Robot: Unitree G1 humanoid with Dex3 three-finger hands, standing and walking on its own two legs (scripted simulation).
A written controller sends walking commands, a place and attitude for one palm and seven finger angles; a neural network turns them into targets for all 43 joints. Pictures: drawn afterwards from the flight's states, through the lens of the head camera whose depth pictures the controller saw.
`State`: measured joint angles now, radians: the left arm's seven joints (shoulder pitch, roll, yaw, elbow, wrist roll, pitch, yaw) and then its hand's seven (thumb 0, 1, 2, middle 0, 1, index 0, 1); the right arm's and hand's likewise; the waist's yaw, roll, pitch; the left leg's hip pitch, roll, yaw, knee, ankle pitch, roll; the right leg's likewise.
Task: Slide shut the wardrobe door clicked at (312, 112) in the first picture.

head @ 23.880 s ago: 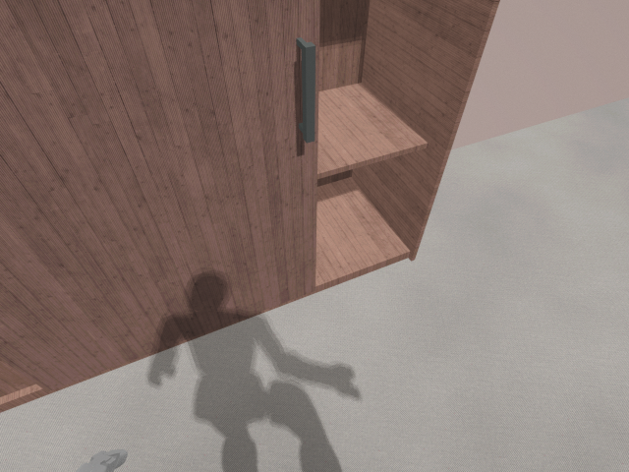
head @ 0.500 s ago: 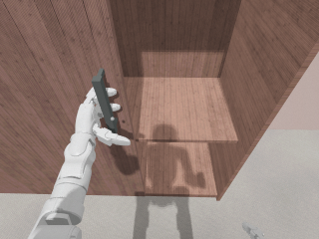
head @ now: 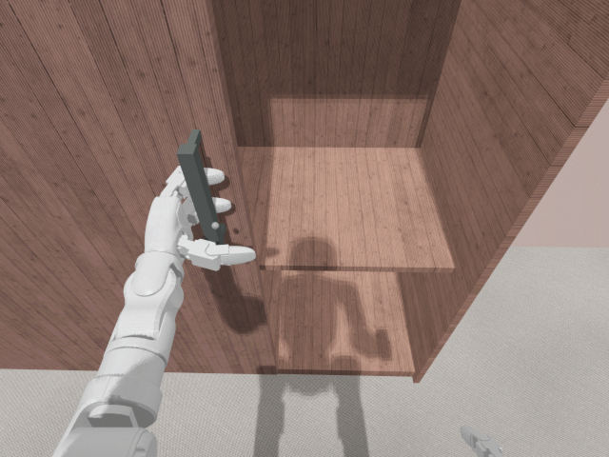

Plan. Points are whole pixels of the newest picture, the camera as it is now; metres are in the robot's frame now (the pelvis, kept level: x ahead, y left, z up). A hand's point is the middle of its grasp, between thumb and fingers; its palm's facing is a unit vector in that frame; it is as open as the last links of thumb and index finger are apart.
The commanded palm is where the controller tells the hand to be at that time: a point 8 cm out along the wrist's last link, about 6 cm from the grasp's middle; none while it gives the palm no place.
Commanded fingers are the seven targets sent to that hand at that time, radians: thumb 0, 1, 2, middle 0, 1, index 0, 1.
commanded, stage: grip the handle and tug to test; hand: left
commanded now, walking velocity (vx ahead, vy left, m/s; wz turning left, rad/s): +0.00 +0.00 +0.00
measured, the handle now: (207, 198) +0.45 +0.15 +0.10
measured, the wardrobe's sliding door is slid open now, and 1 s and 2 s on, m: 0.43 0.43 0.43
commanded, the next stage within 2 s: tug the door sideways, standing still in 1.18 s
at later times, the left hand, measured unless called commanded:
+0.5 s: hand (215, 223) +0.39 +0.13 +0.11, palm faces +0.01 -1.00 -0.01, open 5.7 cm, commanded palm +0.37 +0.18 +0.11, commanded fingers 0.00 0.90 0.90 -0.45 -1.40 -0.45 -1.40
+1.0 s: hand (216, 223) +0.39 +0.13 +0.11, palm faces +0.01 -1.00 -0.01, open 5.7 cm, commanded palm +0.35 +0.17 +0.11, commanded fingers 0.00 0.90 0.90 -0.45 -1.40 -0.45 -1.40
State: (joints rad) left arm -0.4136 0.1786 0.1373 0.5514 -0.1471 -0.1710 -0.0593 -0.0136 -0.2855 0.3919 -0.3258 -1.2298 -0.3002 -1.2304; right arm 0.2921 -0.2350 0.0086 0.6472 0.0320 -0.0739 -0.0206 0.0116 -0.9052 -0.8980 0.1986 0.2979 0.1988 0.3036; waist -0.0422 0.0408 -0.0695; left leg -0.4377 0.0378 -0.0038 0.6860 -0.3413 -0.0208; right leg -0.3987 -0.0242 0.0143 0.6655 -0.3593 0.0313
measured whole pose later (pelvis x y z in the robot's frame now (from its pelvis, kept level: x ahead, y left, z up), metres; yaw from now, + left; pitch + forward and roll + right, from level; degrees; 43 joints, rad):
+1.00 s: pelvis +0.01 +0.00 +0.00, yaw -1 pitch +6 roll +0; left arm -0.36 0.18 0.15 0.48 -0.15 -0.14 -0.04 0.01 0.75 0.82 -0.36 -1.38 -0.33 -1.39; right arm 0.30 -0.23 0.01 0.62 0.03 -0.07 -0.01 0.01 -0.91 -0.90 0.20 0.30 0.20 0.30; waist -0.05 0.04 -0.08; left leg -0.43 0.04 0.01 0.68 -0.35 -0.02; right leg -0.39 -0.02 0.02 0.66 -0.36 0.03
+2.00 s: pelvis +0.02 +0.00 +0.00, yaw +3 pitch +6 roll -1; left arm -0.36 0.10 -0.01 0.36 -0.10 -0.07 0.11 0.00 0.80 0.82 -0.31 -1.40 -0.23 -1.40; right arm 0.29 -0.22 0.00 0.64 0.01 -0.07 0.01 0.01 -0.91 -0.90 0.20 0.30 0.20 0.30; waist 0.00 0.06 -0.07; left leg -0.46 0.01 -0.06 0.73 -0.38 -0.02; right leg -0.38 -0.05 -0.04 0.68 -0.41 0.03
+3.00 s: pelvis +0.02 -0.10 -0.01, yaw +6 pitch -4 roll -1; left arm -0.53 0.19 0.02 0.41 -0.12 -0.05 0.16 0.01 0.77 0.87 -0.38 -1.35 -0.19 -1.40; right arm 0.18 -0.21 0.01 0.59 0.05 0.06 -0.03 0.01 -0.91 -0.90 0.20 0.30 0.20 0.30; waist 0.10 0.07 0.23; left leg -0.25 0.16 -0.05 0.69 -0.36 -0.12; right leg -0.34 -0.02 -0.04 0.66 -0.28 -0.02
